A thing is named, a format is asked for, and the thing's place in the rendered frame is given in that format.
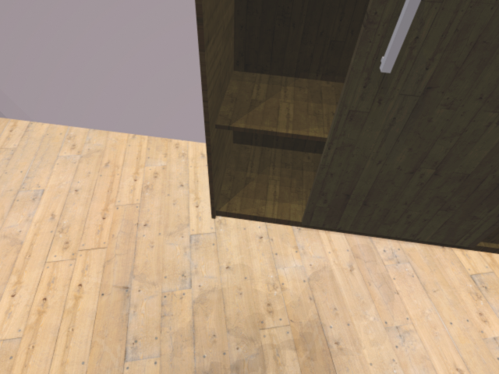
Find handle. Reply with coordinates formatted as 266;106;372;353
380;0;421;73

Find wardrobe door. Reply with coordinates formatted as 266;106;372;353
482;227;499;244
302;0;499;248

